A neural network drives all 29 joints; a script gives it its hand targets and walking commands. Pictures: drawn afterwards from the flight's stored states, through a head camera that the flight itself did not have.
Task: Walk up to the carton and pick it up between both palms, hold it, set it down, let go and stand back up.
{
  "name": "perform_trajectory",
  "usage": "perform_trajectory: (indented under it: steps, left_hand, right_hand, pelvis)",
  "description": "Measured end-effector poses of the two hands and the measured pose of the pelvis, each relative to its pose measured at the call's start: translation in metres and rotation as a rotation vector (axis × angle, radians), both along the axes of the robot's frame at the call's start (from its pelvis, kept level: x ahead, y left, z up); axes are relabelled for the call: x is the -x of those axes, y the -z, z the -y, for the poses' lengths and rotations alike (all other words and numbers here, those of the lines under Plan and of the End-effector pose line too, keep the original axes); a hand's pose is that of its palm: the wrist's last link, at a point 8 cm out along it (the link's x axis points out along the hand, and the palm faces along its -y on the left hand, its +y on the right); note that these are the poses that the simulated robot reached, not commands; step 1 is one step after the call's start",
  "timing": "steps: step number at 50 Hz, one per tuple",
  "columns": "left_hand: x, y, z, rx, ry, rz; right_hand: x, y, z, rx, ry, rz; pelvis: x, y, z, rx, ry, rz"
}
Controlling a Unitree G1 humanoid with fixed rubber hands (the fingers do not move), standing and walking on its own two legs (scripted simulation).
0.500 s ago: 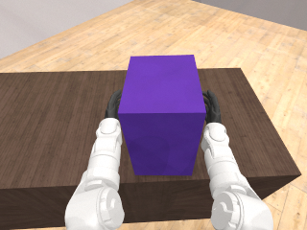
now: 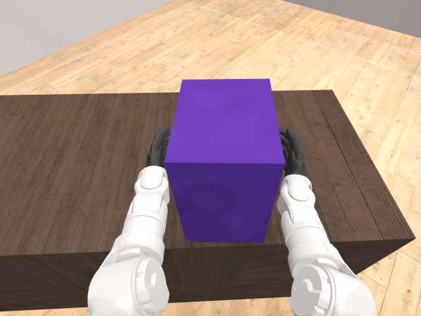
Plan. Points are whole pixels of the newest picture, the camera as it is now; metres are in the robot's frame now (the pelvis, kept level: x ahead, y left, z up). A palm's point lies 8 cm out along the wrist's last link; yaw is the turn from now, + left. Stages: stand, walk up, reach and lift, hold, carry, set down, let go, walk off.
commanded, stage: set down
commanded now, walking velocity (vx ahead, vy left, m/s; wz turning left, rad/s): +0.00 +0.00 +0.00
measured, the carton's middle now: (224, 165) +0.43 -0.03 +0.02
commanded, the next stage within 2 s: none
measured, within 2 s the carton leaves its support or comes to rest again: rests again in 1.66 s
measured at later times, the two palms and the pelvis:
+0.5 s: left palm (159, 167) +0.40 +0.11 +0.06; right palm (294, 174) +0.37 -0.16 +0.06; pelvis +0.00 +0.00 +0.00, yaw +0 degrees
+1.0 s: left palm (160, 169) +0.40 +0.11 +0.05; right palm (295, 177) +0.37 -0.16 +0.05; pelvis -0.01 -0.01 +0.00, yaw -1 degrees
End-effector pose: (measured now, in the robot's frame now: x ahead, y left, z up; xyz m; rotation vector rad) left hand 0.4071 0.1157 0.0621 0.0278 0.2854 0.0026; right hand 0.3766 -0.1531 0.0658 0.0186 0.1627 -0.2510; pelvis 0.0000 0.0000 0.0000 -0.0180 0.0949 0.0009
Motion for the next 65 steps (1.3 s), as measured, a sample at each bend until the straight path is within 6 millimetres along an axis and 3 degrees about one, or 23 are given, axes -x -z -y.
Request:
perform_trajectory:
  steps: [65]
  left_hand:
    - [0.003, 0.009, 0.006, 0.032, 0.0, 0.041]
  right_hand:
    - [0.009, 0.011, 0.006, 0.065, 0.003, 0.004]
  pelvis:
    - [0.008, -0.001, 0.002, -0.009, 0.026, 0.006]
